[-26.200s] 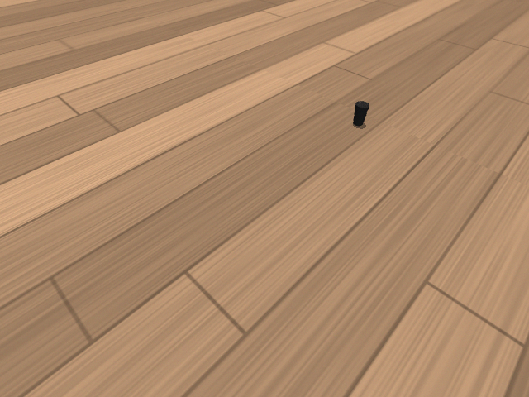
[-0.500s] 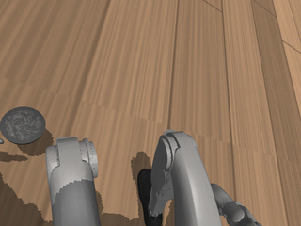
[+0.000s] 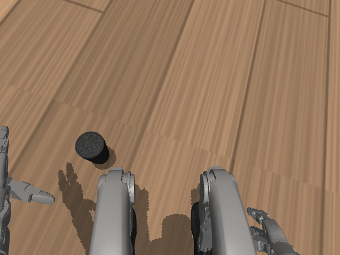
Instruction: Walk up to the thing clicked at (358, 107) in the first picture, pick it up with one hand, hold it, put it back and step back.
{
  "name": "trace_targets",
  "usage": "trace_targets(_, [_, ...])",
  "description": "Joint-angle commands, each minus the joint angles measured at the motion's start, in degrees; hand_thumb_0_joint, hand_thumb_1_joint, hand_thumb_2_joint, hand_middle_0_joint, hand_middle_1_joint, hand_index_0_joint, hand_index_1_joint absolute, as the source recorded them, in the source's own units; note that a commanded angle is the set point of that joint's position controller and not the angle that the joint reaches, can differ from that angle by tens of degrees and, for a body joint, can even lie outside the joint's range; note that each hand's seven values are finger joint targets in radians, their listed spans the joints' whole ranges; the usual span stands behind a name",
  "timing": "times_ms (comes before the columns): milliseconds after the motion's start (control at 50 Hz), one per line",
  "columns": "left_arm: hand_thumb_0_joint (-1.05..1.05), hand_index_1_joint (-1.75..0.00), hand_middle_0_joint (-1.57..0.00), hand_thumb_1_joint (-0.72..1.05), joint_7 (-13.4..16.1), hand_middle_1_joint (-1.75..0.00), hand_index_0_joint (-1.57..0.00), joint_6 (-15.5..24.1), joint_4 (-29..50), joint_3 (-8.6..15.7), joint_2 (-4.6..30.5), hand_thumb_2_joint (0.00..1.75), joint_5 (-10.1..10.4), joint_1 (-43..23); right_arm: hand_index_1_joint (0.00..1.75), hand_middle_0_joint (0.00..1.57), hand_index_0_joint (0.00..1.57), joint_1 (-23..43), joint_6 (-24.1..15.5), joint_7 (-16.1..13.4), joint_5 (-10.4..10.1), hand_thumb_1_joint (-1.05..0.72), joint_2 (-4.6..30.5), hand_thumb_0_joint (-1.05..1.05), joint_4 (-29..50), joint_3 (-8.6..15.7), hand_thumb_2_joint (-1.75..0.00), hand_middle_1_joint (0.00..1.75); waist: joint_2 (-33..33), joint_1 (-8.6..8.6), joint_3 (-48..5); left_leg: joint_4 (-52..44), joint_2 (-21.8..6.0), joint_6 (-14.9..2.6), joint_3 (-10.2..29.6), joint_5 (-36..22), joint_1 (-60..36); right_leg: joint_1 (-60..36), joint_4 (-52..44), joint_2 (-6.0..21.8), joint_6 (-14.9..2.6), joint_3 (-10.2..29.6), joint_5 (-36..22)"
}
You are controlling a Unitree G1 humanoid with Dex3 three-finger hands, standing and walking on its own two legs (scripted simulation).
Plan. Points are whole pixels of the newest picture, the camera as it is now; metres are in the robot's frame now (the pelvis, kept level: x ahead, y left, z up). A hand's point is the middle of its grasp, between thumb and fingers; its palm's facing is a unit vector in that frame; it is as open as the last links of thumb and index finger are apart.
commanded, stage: home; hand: left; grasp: from the side
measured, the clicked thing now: (95, 150) +0.41 +0.26 -0.35
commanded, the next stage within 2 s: none
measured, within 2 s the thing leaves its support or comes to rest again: neither
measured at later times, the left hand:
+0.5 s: hand (7, 184) +0.26 +0.23 +0.12, palm faces +0.20 -0.91 -0.36, open 17.4 cm
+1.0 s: hand out of the picture +0.24 +0.20 +0.24, palm faces +0.20 -0.94 -0.29, open 17.5 cm
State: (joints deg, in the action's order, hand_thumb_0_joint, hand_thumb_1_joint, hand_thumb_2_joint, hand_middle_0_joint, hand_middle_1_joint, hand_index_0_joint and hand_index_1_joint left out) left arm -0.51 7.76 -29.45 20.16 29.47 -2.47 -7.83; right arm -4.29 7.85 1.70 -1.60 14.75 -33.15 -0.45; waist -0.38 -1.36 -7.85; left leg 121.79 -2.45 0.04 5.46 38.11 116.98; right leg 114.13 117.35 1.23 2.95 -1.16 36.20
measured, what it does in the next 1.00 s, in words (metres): rises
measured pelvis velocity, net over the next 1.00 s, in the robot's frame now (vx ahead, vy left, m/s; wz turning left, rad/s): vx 0.10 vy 0.00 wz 0.09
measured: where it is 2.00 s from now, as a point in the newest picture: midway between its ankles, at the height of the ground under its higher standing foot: (164, 247)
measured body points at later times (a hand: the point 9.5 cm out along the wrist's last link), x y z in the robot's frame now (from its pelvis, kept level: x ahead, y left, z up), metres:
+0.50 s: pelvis +0.07 -0.01 +0.23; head +0.16 +0.02 +0.66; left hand +0.25 +0.28 +0.15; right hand +0.26 -0.25 +0.14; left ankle +0.08 +0.13 -0.39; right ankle +0.11 -0.14 -0.39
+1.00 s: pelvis +0.10 +0.00 +0.30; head +0.11 +0.01 +0.75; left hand +0.23 +0.25 +0.26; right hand +0.28 -0.21 +0.23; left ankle +0.08 +0.13 -0.39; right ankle +0.11 -0.14 -0.39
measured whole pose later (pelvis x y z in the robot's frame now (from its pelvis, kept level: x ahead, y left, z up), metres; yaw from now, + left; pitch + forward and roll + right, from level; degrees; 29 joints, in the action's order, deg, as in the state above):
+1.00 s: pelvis +0.10 +0.00 +0.30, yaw +5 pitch +9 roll -3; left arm 8.8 -16.8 1.5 -1.1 12.0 1.0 27.8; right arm -15.7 -5.1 -10.7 -1.0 11.0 -27.3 -1.9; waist -2.5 -1.0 -7.9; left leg 57.0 -3.0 0.8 1.8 28.6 37.5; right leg 35.0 52.9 1.9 2.1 -2.8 26.7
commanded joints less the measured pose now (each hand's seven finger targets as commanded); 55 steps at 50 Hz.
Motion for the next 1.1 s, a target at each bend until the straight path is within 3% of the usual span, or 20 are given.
trace_targets(0, [0.00,-0.05,-0.05,-0.55,3.77,-0.05,-0.05,-1.92,19.49,4.67,15.21,0.05,0.75,-3.41,0.30,0.20,0.20,-3.85,-2.53,-3.34,-0.71,-0.90,11.52,0.00,9.15,5.40,-0.90,0.30,-7.08,0.66,-36.69,-25.87,1.39,-1.62,-2.12,-0.59,-33.80,-26.11,-21.27,-2.06,-4.67,-1.72,-1.62])
trace_targets(20, [0.00,-0.05,-0.05,-0.55,4.54,-0.05,-0.05,-2.76,20.23,4.88,15.16,0.05,0.83,-2.29,0.30,0.20,0.20,-3.93,-2.72,-3.98,-0.81,-0.90,10.94,0.00,9.45,5.17,-0.90,0.30,-6.10,0.78,-36.32,-27.13,1.56,-1.73,-2.58,-0.73,-34.73,-28.75,-23.33,-1.90,-4.52,-1.19,-1.36])
trace_targets(60, [0.00,-0.05,-0.05,-0.57,5.44,-0.05,-0.05,-4.60,19.98,2.83,11.73,0.04,1.26,1.03,0.30,0.20,0.20,-3.51,-3.54,-4.85,-0.81,-0.90,9.43,0.00,9.53,4.82,-0.90,0.30,-4.01,-0.07,-34.01,-28.66,1.72,-1.96,-3.89,-2.16,-35.37,-33.82,-27.50,-1.69,-4.12,0.37,-1.73])
trace_targets(100, [0.00,-0.05,-0.05,-0.57,5.97,-0.05,-0.05,-6.52,15.14,-0.38,6.07,0.04,1.55,5.67,0.30,0.20,0.20,-3.07,-4.55,-5.92,-0.93,-0.90,8.43,0.00,9.91,4.61,-0.90,0.30,-2.23,-0.82,-29.60,-30.90,1.73,-2.00,-4.48,-3.02,-36.44,-36.48,-31.08,-1.53,-3.99,0.79,-2.16])
trace_targets(140, [0.00,-0.05,-0.05,-0.58,6.73,-0.05,-0.05,-7.78,17.44,-0.63,5.97,0.04,1.76,6.39,0.30,0.20,0.20,-3.86,-5.40,-6.80,-0.97,-0.90,8.09,0.00,10.21,4.56,-0.90,0.30,-2.24,-0.46,-29.23,-33.30,1.71,-2.01,-4.82,-6.17,-39.99,-40.95,-34.22,-1.41,-3.93,0.80,-5.23])
trace_targets(220, [0.00,-0.05,-0.05,-0.57,7.74,-0.05,-0.05,-10.71,17.32,-4.66,1.26,0.04,1.93,10.55,0.30,0.20,0.20,-4.91,-6.99,-7.93,-1.04,-0.90,7.42,0.00,10.37,4.08,-0.90,0.30,-2.87,-0.70,-26.22,-39.82,1.59,-1.74,-4.90,-10.87,-48.35,-46.90,-39.51,-1.36,-4.09,0.08,-10.13])
trace_targets(260, [0.00,-0.05,-0.05,-0.55,8.53,-0.05,-0.05,-11.96,20.01,-5.05,1.42,0.05,2.10,10.79,0.30,0.20,0.20,-5.83,-7.75,-8.67,-1.09,-0.90,7.09,0.00,10.68,3.82,-0.90,0.30,-2.61,-0.80,-26.17,-42.76,1.72,-1.63,-4.88,-13.12,-52.04,-51.76,-42.91,-1.17,-3.95,0.05,-12.46])
trace_targets(300, [0.00,-0.05,-0.05,-0.55,9.31,-0.05,-0.05,-13.52,19.09,-7.41,-1.67,0.05,2.27,13.50,0.30,0.20,0.20,-5.82,-8.62,-9.25,-0.99,-0.90,6.42,0.00,10.73,3.39,-0.90,0.30,-2.30,-1.17,-22.78,-46.24,1.70,-1.45,-4.92,-13.69,-55.11,-54.45,-46.33,-1.06,-3.89,-0.21,-13.07])
trace_targets(360, [0.00,-0.06,-0.05,-0.54,10.52,-0.05,-0.05,-15.35,22.32,-7.85,-1.67,0.06,2.31,15.31,0.30,0.20,0.20,-6.74,-9.51,-10.30,-1.08,-0.90,6.22,0.00,11.05,3.10,-0.90,0.30,-4.07,-0.11,-22.65,-51.33,1.64,-0.95,-4.88,-16.14,-62.13,-59.27,-50.29,-1.10,-4.07,-0.69,-14.93])
trace_targets(480, [0.00,-0.05,-0.05,-0.55,12.07,-0.05,-0.05,-19.33,28.62,-12.45,-6.15,0.06,2.63,21.25,0.30,0.20,0.20,-8.83,-10.81,-12.23,-0.66,-0.90,4.91,0.00,11.90,2.49,-0.90,0.30,-4.46,-1.09,-18.74,-59.44,1.51,-0.40,-4.97,-23.05,-72.70,-69.92,-58.44,-1.34,-3.53,-1.28,-21.93])
trace_targets(560, [0.00,-0.05,-0.05,-0.56,12.70,-0.05,-0.05,-21.35,32.34,-14.93,-8.72,0.05,2.91,25.82,0.30,0.20,0.20,-9.31,-11.76,-13.07,-0.25,-0.90,4.06,0.00,12.81,2.02,-0.90,0.30,-5.51,-0.72,-12.63,-65.94,1.46,0.02,-4.93,-22.10,-77.37,-73.79,-63.65,-1.79,-3.56,-2.60,-20.62])
trace_targets(640, [0.00,-0.05,-0.05,-0.58,12.65,-0.05,-0.05,-22.42,40.16,-16.64,-9.60,0.04,3.19,30.51,0.30,0.20,0.20,-9.54,-12.87,-13.53,0.02,-0.90,3.50,0.00,13.69,1.68,-0.90,0.30,-5.28,0.27,-11.38,-69.92,1.13,0.33,-4.17,-25.44,-81.79,-78.27,-66.24,-2.35,-3.81,-3.57,-22.56])
trace_targets(700, [0.00,-0.05,-0.05,-0.58,12.00,-0.05,-0.05,-23.19,38.23,-19.02,-12.69,0.04,3.22,34.78,0.30,0.20,0.20,-9.16,-13.60,-13.52,0.23,-0.90,3.24,0.00,14.14,1.56,-0.90,0.30,-2.15,-0.61,-5.46,-71.68,1.08,0.21,-4.12,-25.55,-81.84,-78.78,-68.40,-2.80,-3.57,-4.39,-22.76])
trace_targets(760, [0.00,-0.05,-0.05,-0.58,11.46,-0.05,-0.05,-22.78,42.16,-17.72,-11.36,0.04,3.14,34.76,0.30,0.20,0.20,-8.82,-14.13,-13.36,0.31,-0.90,3.52,0.00,14.96,1.79,-0.90,0.30,-2.52,0.22,-4.29,-73.62,1.03,0.35,-4.05,-24.42,-82.67,-79.90,-69.88,-2.86,-3.56,-4.52,-21.45])
trace_targets(800, [0.00,-0.05,-0.05,-0.58,10.90,-0.05,-0.05,-22.69,41.99,-18.54,-12.25,0.04,3.05,35.49,0.30,0.20,0.20,-8.72,-14.62,-13.22,0.57,-0.90,3.57,0.00,14.97,1.84,-0.90,0.30,-1.35,-0.22,-3.67,-74.30,1.06,0.39,-4.08,-24.64,-83.09,-80.75,-70.57,-2.92,-3.48,-4.48,-21.51])
trace_targets(880, [0.00,-0.05,-0.05,-0.58,10.28,-0.05,-0.05,-22.00,41.38,-17.26,-11.53,0.04,2.76,33.95,0.30,0.20,0.20,-8.53,-15.52,-13.04,0.80,-0.90,3.43,0.00,14.82,1.83,-0.90,0.30,-1.15,-0.39,-2.85,-74.56,1.32,0.26,-4.48,-23.94,-83.42,-81.58,-71.40,-2.62,-3.30,-3.81,-21.03])
trace_targets(1020, [0.00,-0.05,-0.05,-0.57,9.69,-0.05,-0.05,-21.47,41.36,-18.03,-11.94,0.04,2.56,31.89,0.30,0.20,0.20,-8.09,-16.84,-12.86,1.09,-0.90,3.44,0.00,14.19,1.48,-0.90,0.30,-3.68,-0.22,-4.55,-75.82,1.50,0.57,-4.46,-24.04,-85.97,-83.04,-71.75,-2.64,-3.45,-3.58,-21.03])
trace_targets(1080, [0.00,-0.05,-0.05,-0.58,9.63,-0.05,-0.05,-21.57,39.73,-18.16,-12.22,0.04,2.49,32.26,0.30,0.20,0.20,-7.86,-17.02,-12.99,1.16,-0.90,3.34,0.00,13.95,1.38,-0.90,0.30,-1.42,-0.45,-3.96,-75.55,1.66,0.31,-4.79,-23.50,-85.81,-83.39,-72.79,-2.53,-3.12,-3.42,-20.89])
